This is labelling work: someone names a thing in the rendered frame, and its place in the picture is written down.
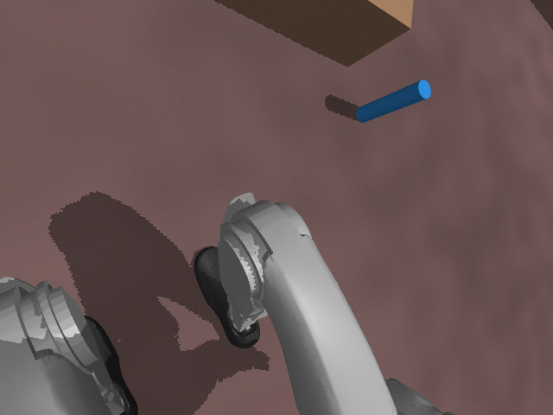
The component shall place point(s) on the right robot hand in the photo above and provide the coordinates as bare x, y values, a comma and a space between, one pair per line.
409, 402

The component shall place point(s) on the left robot foot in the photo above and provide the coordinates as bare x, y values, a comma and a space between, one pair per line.
111, 361

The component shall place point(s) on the right robot foot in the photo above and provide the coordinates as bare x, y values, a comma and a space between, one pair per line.
206, 269

